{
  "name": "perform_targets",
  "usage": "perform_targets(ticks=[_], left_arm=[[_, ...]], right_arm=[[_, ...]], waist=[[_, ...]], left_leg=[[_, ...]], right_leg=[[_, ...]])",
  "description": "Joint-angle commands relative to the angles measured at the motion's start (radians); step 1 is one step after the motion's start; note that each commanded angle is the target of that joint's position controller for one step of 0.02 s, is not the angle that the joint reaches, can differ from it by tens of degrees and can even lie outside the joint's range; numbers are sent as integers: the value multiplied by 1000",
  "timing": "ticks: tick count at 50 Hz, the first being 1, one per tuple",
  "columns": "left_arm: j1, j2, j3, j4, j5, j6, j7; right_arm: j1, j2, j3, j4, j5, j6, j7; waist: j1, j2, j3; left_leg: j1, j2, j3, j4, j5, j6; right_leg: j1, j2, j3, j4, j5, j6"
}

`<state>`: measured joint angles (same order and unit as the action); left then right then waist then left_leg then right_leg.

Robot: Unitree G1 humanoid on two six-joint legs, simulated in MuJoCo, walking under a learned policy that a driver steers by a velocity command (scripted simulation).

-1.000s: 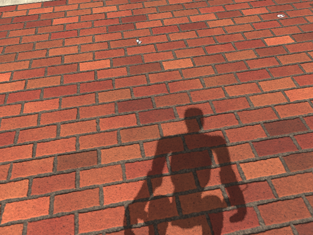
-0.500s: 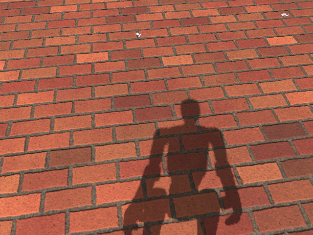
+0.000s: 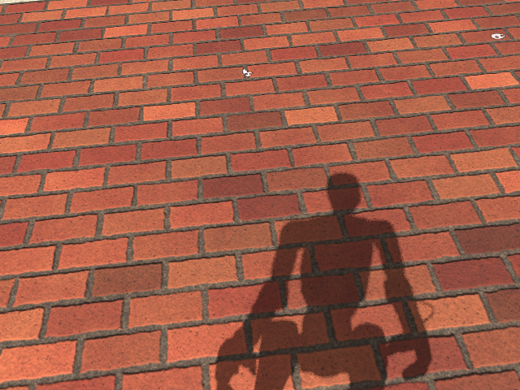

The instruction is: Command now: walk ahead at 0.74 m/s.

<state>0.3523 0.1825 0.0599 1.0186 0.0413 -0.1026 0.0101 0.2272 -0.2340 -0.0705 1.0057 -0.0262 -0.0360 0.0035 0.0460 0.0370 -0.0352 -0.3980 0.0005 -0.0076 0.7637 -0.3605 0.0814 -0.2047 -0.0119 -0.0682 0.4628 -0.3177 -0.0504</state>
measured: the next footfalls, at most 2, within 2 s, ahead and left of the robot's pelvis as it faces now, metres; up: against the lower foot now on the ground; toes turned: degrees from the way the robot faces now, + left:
left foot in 0.36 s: +0.38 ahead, +0.14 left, +0.00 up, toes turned +6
right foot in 0.84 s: +0.84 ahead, -0.01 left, +0.00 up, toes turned -3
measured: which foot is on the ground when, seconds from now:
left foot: up 0.00-0.34, down 0.36-0.86, up 0.88-1.00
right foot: down 0.00-0.38, up 0.40-0.82, down 0.84-1.00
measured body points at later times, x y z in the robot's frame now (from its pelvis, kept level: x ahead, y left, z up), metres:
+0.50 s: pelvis +0.31 +0.07 -0.01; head +0.34 +0.07 +0.44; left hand +0.34 +0.33 -0.15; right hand +0.38 -0.20 -0.14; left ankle +0.34 +0.14 -0.74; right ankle +0.19 -0.09 -0.62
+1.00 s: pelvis +0.77 +0.05 +0.00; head +0.80 +0.05 +0.45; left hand +0.81 +0.32 -0.14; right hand +0.85 -0.21 -0.13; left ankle +0.67 +0.18 -0.62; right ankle +0.80 +0.00 -0.74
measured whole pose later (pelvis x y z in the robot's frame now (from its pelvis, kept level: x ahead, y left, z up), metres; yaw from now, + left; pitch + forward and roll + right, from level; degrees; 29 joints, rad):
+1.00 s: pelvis +0.77 +0.05 +0.00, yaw +1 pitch +0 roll -2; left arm 0.30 0.27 0.07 0.96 0.04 -0.09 -0.02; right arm 0.26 -0.24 -0.04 0.90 -0.02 -0.09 0.02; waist 0.01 0.02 0.04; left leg -0.42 0.05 -0.05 1.31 -0.25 0.12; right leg -0.27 0.09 -0.12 0.47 -0.21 -0.11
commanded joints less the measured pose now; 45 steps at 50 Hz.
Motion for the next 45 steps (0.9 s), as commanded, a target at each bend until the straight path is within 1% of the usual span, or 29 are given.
perform_targets(ticks=[1, 2, 3, 6, 9, 13, 15, 16, 17, 18, 19, 20, 21, 22, 23, 24, 25, 26, 30, 33, 35, 37, 39, 40, 41, 42, 43, 44, 45], left_arm=[[133, 155, 32, -7, 4, 12, 5], [99, 156, 33, -24, -9, 2, -3], [85, 148, 31, -36, -10, -6, -5], [162, 109, 22, -6, -17, -23, -8], [170, 121, 26, -9, -19, -30, -13], [197, 144, 30, 5, -19, -32, -15], [185, 165, 31, 13, -19, -24, -14], [183, 187, 34, 19, -16, -19, -13], [160, 209, 39, 18, -14, -11, -9], [125, 212, 38, 6, -13, -6, -6], [165, 87, 10, -40, -39, -5, -22], [146, 73, 10, -69, -55, -33, -31], [20, 123, 24, -105, -55, -34, -26], [-23, 131, 23, -113, -47, -38, -27], [-32, 109, 18, -110, -33, -35, -34], [-13, 80, 12, -114, -8, -21, -42], [-2, 54, 5, -113, 4, -3, -53], [-31, 45, 1, -133, 4, 13, -62], [-249, 71, -12, -224, 2, 36, -74], [-381, 64, -28, -275, -13, 29, -83], [-448, 64, -38, -300, -21, 26, -84], [-474, 85, -36, -310, -21, 23, -75], [-411, 124, -23, -302, -20, 23, -59], [-306, 152, -12, -281, -20, 23, -49], [-119, 190, 6, -226, -22, 24, -35], [89, 232, 27, -164, -10, 27, -19], [202, 319, 53, -144, 19, 28, -3], [156, 339, 64, -139, 20, 27, -22], [52, 267, 57, -143, 4, 24, -34]], right_arm=[[-253, -38, 7, -188, -15, -34, 37], [-235, -59, -1, -180, -19, -37, 47], [-208, -65, -4, -165, -20, -33, 55], [-258, -35, 1, -189, -17, -11, 68], [-354, -24, 10, -235, -7, -4, 71], [-436, -39, 11, -282, -4, -6, 72], [-390, -54, 5, -284, -11, -6, 62], [-299, -72, -4, -266, -13, -9, 51], [-93, -103, -20, -209, -13, -14, 37], [146, -154, -44, -132, -21, -23, 22], [277, -275, -72, -112, -50, -36, 10], [296, -295, -72, -98, -32, -39, 22], [148, -242, -59, -101, -30, -41, 26], [96, -169, -43, -105, -23, -51, 27], [57, -125, -31, -100, -18, -59, 28], [43, -84, -15, -87, -10, -64, 26], [45, -53, -4, -75, -7, -69, 23], [63, -43, 2, -66, 0, -77, 19], [163, -62, 8, -46, 11, -95, 16], [215, -67, 17, -45, 24, -109, 15], [268, -93, 17, -26, 32, -116, 7], [293, -115, 19, -14, 27, -111, 0], [298, -166, 11, -9, 8, -97, -11], [295, -193, 5, -4, -7, -82, -21], [274, -212, -3, -4, -21, -64, -31], [231, -208, -6, -16, -21, -54, -33], [254, -91, 16, -55, -2, -59, -14], [345, -14, 32, -86, 52, -84, 10], [208, -95, 18, -112, 47, -89, -4]], waist=[[17, -142, 160], [3, -101, 129], [-10, -104, 111], [2, -123, 148], [13, -140, 182], [30, -153, 215], [-6, -173, 184], [-50, -191, 120], [-146, -190, 17], [-254, -151, -106], [-246, 114, -263], [-214, 241, -355], [-159, 143, -147], [-131, 18, -52], [-90, -25, -14], [-42, 2, 12], [-17, 26, 32], [-7, 28, 66], [-33, -9, 191], [-59, -32, 213], [-72, -24, 237], [-75, -17, 210], [-33, 46, 111], [25, 80, 39], [109, 101, -59], [209, 83, -149], [181, -81, -256], [62, -328, -369], [59, -170, -220]], left_leg=[[-625, 90, -50, 282, 115, -3], [-576, 94, -36, 263, 151, -27], [-515, 92, -8, 251, 176, -47], [-471, 84, 41, 184, 255, -67], [-395, 78, 72, 29, 320, -61], [-289, 70, 122, -111, 298, 0], [-163, 20, 164, -159, 200, 45], [-37, -28, 188, -153, 155, 64], [195, -75, 204, -166, 134, 80], [518, -38, 148, -167, 104, 94], [833, 260, -280, -269, -369, 144], [821, 388, -782, -552, -693, 155], [675, 352, -697, -580, -563, 119], [532, 333, -530, -548, -378, 116], [404, 287, -418, -561, -243, 100], [299, 246, -333, -581, -189, 83], [230, 224, -283, -606, -182, 81], [198, 210, -253, -637, -160, 85], [178, 157, -106, -728, 72, 107], [165, 119, -6, -784, 304, 95], [245, 156, 20, -827, 533, 88], [422, 163, 61, -783, 814, 77], [572, 190, 80, -606, 1259, 57], [608, 207, 83, -441, 1396, 52], [589, 217, 86, -209, 1412, 49], [451, 185, 99, 89, 1247, 47], [119, 75, 89, 490, 662, 45], [-211, -94, -52, 769, -83, 27], [-325, -10, -100, 776, 14, 60]], right_leg=[[271, -405, 647, -384, -499, -194], [258, -346, 537, -388, -395, -165], [235, -295, 445, -402, -306, -142], [205, -231, 296, -439, -134, -131], [183, -213, 202, -466, -5, -126], [252, -251, 119, -484, 213, -124], [290, -252, 55, -361, 611, -111], [301, -255, 31, -218, 904, -106], [246, -238, -4, 12, 1056, -94], [48, -185, -18, 311, 918, -80], [-318, -64, -6, 737, 321, -53], [-470, 66, 169, 941, -152, -76], [-586, -4, 193, 1010, -31, -100], [-580, -65, 157, 981, 70, -102], [-521, -101, 147, 917, 116, -98], [-466, -123, 147, 873, 133, -86], [-436, -138, 144, 849, 135, -71], [-455, -149, 136, 829, 143, -56], [-603, -162, 57, 627, 297, -12], [-468, -115, -15, 328, 452, -14], [-400, -88, -48, 199, 505, -39], [-380, -36, -79, 113, 485, -69], [-293, 50, -106, 100, 355, -96], [-192, 82, -95, 103, 274, -113], [-17, 100, -74, 97, 196, -132], [226, 54, -33, 62, 161, -156], [511, -192, 268, 89, -156, -204], [674, -382, 865, -128, -362, -307], [575, -322, 805, -200, -333, -261]])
